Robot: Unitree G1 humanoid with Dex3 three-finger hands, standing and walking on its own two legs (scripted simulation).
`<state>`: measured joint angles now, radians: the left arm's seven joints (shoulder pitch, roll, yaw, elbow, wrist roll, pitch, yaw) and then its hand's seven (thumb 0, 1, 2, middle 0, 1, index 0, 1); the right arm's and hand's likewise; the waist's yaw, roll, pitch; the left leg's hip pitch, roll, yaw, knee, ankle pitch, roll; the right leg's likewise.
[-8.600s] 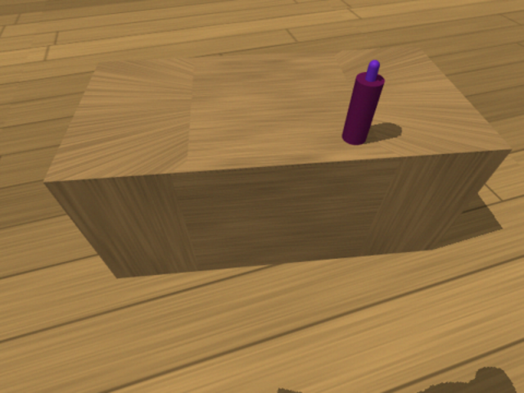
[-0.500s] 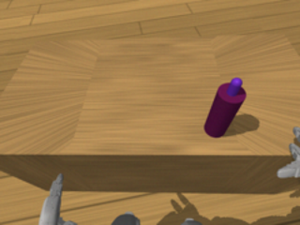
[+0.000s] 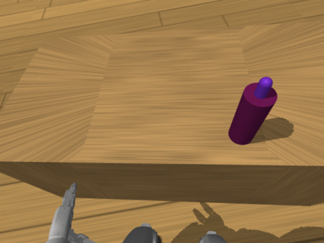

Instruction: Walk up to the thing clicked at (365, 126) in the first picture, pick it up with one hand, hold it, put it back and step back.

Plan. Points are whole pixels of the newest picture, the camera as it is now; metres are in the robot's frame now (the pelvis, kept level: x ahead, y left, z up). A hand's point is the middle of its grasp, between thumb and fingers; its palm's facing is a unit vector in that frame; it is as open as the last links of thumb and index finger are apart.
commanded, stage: go down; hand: right
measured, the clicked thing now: (251, 112) +0.45 -0.20 +0.00
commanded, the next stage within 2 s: approach in 0.54 s
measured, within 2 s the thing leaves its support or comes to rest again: neither
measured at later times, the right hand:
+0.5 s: hand out of the picture +0.38 -0.38 +0.04, palm faces +0.20 +0.98 -0.06, open 17.7 cm
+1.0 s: hand (312, 124) +0.41 -0.33 +0.00, palm faces +0.13 +0.99 +0.05, open 17.7 cm
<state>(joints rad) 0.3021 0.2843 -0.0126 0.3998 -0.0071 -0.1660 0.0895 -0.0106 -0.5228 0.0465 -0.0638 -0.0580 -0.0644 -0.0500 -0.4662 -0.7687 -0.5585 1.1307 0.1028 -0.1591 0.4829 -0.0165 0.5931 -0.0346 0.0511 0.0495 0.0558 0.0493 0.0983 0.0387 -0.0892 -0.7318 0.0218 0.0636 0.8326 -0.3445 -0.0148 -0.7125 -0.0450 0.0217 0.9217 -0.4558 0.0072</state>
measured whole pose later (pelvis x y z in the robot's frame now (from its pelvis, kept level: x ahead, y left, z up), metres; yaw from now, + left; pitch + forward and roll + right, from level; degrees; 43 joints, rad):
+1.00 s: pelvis -0.01 +0.00 -0.04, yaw +0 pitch +21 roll +4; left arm 0.29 0.26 -0.05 0.25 0.03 -0.19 0.04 -0.01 -0.55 0.06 -0.07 -0.06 -0.06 -0.06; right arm -0.65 -0.77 -0.60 1.25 0.20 -0.40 0.54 -0.02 0.61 -0.03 0.04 0.05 0.05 0.05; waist 0.18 0.05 -0.14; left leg -0.99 0.02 0.07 1.02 -0.40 -0.02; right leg -0.98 -0.05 0.04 1.13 -0.52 0.00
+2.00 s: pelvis -0.02 +0.00 -0.07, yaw +2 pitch +24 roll +4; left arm 0.39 0.26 0.05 -0.05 0.07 -0.08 -0.01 -0.01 -0.57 0.07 -0.07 -0.05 -0.05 -0.06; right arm -0.73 -0.48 -0.51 1.12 0.03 -0.48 0.14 -0.02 0.61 -0.02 0.09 0.06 0.08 0.06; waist 0.25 0.02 -0.15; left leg -1.17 0.01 0.07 1.19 -0.45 -0.01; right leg -1.15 -0.06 0.05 1.30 -0.58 0.02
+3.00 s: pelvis -0.02 +0.00 -0.06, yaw +2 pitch +23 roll +3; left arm 0.38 0.25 0.05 -0.01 0.06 -0.06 -0.01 -0.01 -0.54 0.06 -0.06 -0.05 -0.06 -0.05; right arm -0.74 -0.48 -0.48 1.10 0.04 -0.45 0.12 -0.02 0.60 -0.93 0.76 1.06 0.80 1.09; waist 0.23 0.01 -0.15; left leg -1.10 0.01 0.06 1.13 -0.43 -0.01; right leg -1.08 -0.06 0.04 1.24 -0.56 0.01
